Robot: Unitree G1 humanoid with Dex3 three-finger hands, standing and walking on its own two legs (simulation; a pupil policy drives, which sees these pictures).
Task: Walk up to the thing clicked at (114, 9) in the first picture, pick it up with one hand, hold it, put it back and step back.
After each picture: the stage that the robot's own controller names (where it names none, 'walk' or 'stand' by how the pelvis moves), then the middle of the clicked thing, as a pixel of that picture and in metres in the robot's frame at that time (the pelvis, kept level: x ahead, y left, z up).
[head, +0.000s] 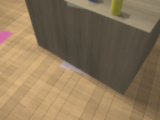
stand; (116, 4) +0.93 -0.21 -0.01
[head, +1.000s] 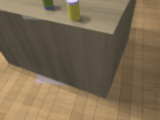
walk; (73, 9) +0.83 +0.09 +0.02
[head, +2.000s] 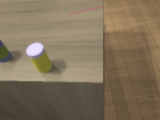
walk; (39, 58) +0.47 +0.20 +0.01
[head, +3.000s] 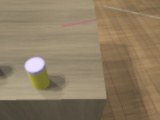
stand; (38, 74) +0.39 +0.17 +0.01
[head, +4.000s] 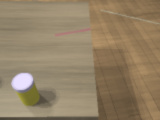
stand; (26, 90) +0.34 +0.21 +0.00
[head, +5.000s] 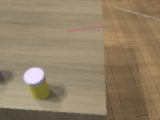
stand; (37, 84) +0.35 +0.18 -0.01
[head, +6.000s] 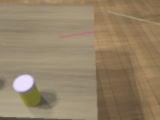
stand; (28, 91) +0.34 +0.21 -0.01
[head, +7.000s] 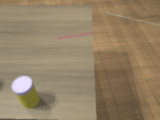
stand; (26, 92) +0.33 +0.22 -0.01
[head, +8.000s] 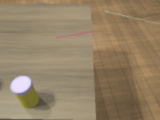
rise first; (25, 92) +0.33 +0.22 -0.01
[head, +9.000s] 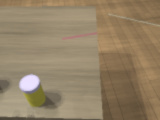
rise first; (33, 91) +0.33 +0.21 -0.01
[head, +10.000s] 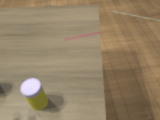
go down; (35, 95) +0.32 +0.21 -0.01
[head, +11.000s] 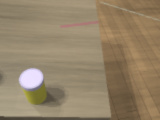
go down; (34, 87) +0.32 +0.17 +0.02
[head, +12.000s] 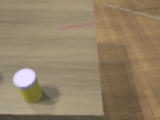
go down; (28, 86) +0.34 +0.19 +0.01
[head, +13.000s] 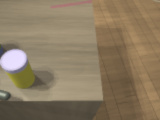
close; (19, 70) +0.36 +0.20 +0.06
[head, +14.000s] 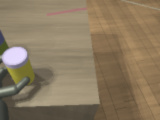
close; (20, 67) +0.38 +0.20 +0.06
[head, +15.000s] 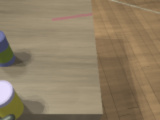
lift; (5, 101) +0.26 +0.22 +0.06
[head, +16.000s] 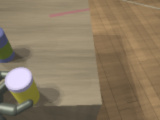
lift; (24, 88) +0.31 +0.18 +0.06
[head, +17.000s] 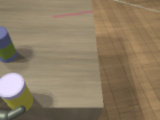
lift; (16, 94) +0.29 +0.20 +0.06
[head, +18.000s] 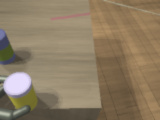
lift; (22, 93) +0.29 +0.19 +0.06
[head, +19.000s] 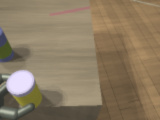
lift; (26, 91) +0.29 +0.17 +0.07
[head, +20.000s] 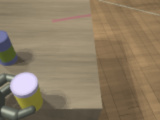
lift; (28, 93) +0.29 +0.17 +0.07
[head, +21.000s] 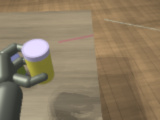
lift; (39, 62) +0.33 +0.13 +0.18
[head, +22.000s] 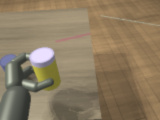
hold; (46, 69) +0.34 +0.12 +0.13
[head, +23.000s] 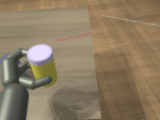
crouch; (43, 66) +0.34 +0.12 +0.14
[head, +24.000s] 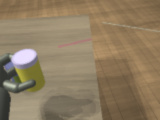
crouch; (30, 71) +0.33 +0.17 +0.15
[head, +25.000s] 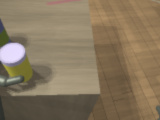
lower; (17, 64) +0.38 +0.19 +0.06
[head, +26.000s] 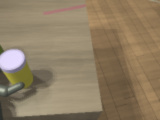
lower; (17, 70) +0.36 +0.19 +0.06
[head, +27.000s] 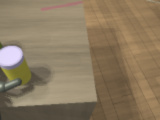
lower; (15, 67) +0.37 +0.20 +0.07
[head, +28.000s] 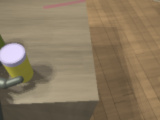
lower; (17, 64) +0.38 +0.19 +0.07
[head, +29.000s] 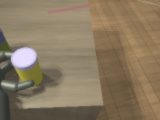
draw back; (28, 68) +0.37 +0.17 +0.06
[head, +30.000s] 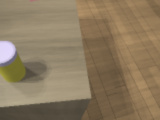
sink last; (8, 63) +0.38 +0.19 +0.07
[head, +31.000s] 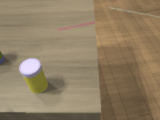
sink last; (34, 76) +0.37 +0.19 +0.05
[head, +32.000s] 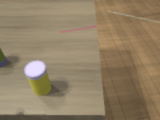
stand; (38, 78) +0.36 +0.18 +0.04
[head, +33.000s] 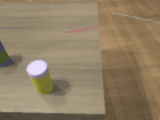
sink last; (40, 77) +0.37 +0.18 +0.04
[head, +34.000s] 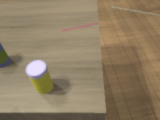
withdraw; (40, 77) +0.37 +0.18 +0.04
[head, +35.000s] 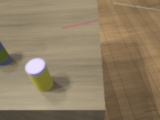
withdraw; (40, 75) +0.37 +0.18 +0.04
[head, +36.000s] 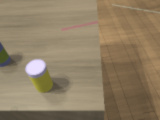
rise; (40, 76) +0.37 +0.18 +0.03
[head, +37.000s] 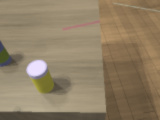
rise; (41, 77) +0.37 +0.18 +0.03
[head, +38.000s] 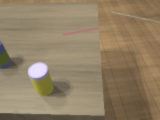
stand; (41, 79) +0.37 +0.18 +0.02
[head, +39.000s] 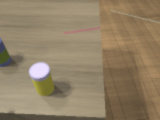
stand; (42, 79) +0.36 +0.18 +0.02
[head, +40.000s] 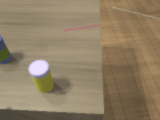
hold; (42, 77) +0.37 +0.18 +0.01
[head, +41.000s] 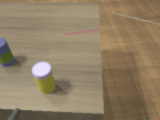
stand; (44, 78) +0.38 +0.17 +0.00
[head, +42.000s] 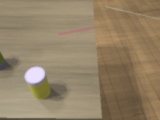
stand; (38, 83) +0.35 +0.18 +0.00
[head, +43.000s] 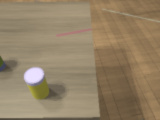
stand; (37, 84) +0.36 +0.18 -0.01
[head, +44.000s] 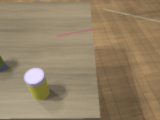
stand; (37, 84) +0.36 +0.18 -0.01
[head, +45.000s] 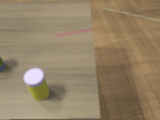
stand; (37, 85) +0.36 +0.18 -0.01
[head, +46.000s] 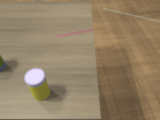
stand; (38, 85) +0.36 +0.18 -0.01
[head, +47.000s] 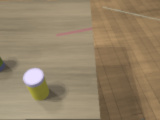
stand; (37, 85) +0.35 +0.18 -0.01
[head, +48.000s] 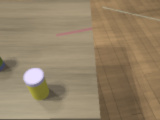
stand; (37, 84) +0.36 +0.18 -0.01
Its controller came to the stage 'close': yes
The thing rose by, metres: 0.18
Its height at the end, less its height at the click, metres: +0.00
